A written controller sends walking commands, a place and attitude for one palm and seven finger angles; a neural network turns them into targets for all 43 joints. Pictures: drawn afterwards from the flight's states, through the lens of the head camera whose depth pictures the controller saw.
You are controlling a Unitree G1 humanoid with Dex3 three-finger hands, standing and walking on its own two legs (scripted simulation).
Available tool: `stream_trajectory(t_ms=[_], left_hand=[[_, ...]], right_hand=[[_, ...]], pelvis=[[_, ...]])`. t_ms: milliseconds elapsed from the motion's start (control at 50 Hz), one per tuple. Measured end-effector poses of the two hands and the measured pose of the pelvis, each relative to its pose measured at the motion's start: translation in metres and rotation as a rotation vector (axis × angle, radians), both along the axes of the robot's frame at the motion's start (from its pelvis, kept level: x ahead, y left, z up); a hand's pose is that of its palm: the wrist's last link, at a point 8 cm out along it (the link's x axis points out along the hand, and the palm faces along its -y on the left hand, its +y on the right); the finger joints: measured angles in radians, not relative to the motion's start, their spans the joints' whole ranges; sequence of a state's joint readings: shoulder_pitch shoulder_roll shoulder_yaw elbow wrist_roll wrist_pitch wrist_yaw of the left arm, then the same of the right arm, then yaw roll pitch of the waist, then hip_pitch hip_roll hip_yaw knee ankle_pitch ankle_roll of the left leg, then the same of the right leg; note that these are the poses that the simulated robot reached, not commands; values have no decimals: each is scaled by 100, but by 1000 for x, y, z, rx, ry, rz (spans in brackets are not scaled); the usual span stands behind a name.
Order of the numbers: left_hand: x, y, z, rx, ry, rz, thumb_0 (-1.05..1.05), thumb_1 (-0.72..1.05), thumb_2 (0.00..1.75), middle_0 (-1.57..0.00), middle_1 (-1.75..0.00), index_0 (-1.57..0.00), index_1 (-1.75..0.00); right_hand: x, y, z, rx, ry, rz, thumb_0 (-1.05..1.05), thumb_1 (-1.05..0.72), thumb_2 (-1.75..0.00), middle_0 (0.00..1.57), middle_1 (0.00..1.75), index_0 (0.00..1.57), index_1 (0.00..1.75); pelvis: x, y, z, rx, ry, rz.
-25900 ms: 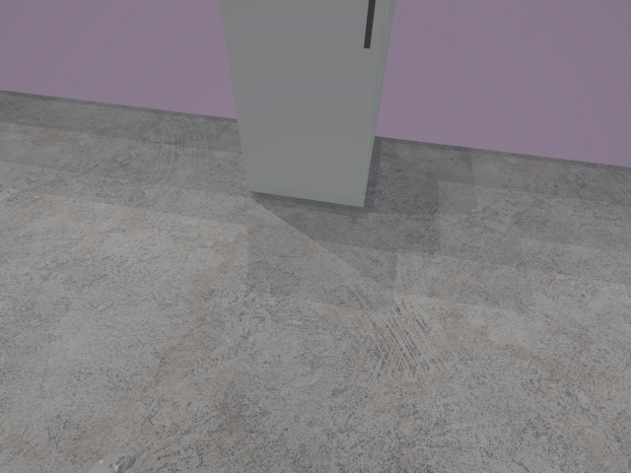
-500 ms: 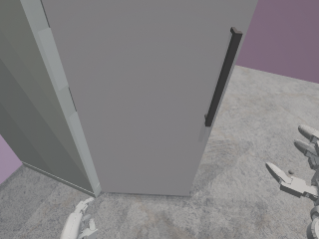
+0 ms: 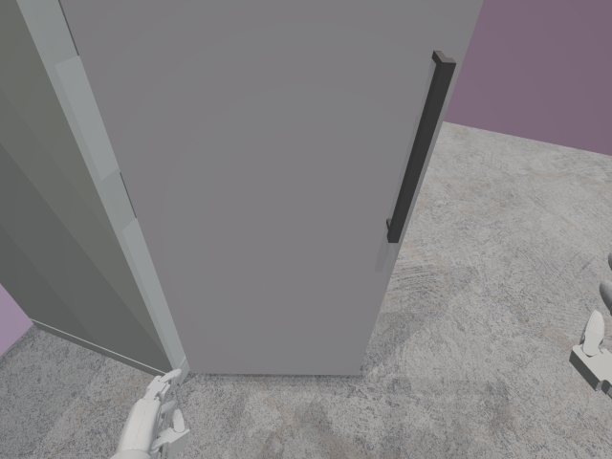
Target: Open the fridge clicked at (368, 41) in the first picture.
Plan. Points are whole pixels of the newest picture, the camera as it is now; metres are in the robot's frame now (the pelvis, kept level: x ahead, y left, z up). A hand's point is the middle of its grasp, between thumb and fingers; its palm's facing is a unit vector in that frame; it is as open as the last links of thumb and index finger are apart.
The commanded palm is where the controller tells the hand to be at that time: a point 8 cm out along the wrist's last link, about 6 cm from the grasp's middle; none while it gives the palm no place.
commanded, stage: draw the hand back to the body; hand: right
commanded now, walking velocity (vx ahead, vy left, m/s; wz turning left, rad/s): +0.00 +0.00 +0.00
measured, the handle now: (412, 160) +0.52 -0.18 +0.15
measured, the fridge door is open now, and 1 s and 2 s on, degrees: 70 70 70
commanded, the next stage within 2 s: step back with the hand held close in 0.08 s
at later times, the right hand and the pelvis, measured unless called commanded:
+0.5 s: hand (585, 360) +0.18 -0.27 +0.15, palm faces +0.36 +0.82 -0.45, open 7.4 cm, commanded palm +0.12 -0.32 +0.17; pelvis -0.03 -0.02 +0.00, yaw +2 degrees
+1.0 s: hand out of the picture +0.07 -0.28 +0.16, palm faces +0.52 +0.74 -0.43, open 7.4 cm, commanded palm -0.01 -0.32 +0.17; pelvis -0.12 -0.01 -0.03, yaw -5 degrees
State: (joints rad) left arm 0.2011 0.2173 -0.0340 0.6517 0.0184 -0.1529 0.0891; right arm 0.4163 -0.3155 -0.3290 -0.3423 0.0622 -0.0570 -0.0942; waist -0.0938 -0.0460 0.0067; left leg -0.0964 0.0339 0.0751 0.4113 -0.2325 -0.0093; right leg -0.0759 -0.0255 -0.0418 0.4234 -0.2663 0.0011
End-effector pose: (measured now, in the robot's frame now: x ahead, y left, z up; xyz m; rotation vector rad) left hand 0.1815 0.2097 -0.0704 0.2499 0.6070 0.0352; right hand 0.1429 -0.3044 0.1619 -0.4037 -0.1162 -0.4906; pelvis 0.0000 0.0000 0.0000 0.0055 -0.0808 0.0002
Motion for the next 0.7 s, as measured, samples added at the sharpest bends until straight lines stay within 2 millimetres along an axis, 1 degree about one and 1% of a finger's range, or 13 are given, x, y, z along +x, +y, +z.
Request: stream_trajectory(t_ms=[120,220,300,380,440,500,560,640,700], left_hand=[[-4,2,-1,-4,1,13,1,91,90,-21,-30,-20,-30],[-9,4,-3,-6,14,26,1,91,90,-21,-30,-20,-29],[-14,8,-3,5,40,38,1,91,90,-21,-30,-20,-30],[-23,12,-2,29,66,77,1,91,90,-21,-30,-20,-30],[-34,13,1,41,76,117,1,91,90,-21,-30,-20,-29],[-46,11,3,49,80,147,1,91,90,-21,-30,-20,-29],[-58,7,4,55,80,159,1,91,90,-21,-30,-20,-29],[-73,0,3,52,65,148,1,91,90,-21,-30,-20,-29],[-84,-5,-1,40,50,127,1,91,90,-21,-30,-20,-29]], right_hand=[[0,3,8,-24,-22,19,1,-88,-89,21,30,21,31],[-1,0,8,-25,-20,12,1,-89,-89,21,30,21,31],[2,-5,12,-58,-47,15,1,-89,-89,21,30,21,31],[6,-5,6,-74,-35,62,1,-89,-89,21,30,21,31],[4,-5,1,-88,-4,107,1,-89,-89,21,30,21,31],[-2,-9,2,-119,6,141,1,-89,-89,21,30,21,31],[-13,-16,10,-162,-23,152,1,-88,-89,21,30,21,31],[-33,-25,19,-205,-85,129,1,-88,-89,21,30,22,31],[-50,-29,20,-216,-123,94,1,-88,-89,21,30,21,31]], pelvis=[[1,0,0,1,-7,3],[-1,0,0,1,-11,5],[-6,-2,-1,14,27,3],[-15,-9,-3,15,58,10],[-21,-16,-4,9,70,20],[-29,-22,-5,5,73,27],[-38,-26,-7,2,70,28],[-53,-29,-11,1,59,22],[-64,-29,-15,4,51,3]])
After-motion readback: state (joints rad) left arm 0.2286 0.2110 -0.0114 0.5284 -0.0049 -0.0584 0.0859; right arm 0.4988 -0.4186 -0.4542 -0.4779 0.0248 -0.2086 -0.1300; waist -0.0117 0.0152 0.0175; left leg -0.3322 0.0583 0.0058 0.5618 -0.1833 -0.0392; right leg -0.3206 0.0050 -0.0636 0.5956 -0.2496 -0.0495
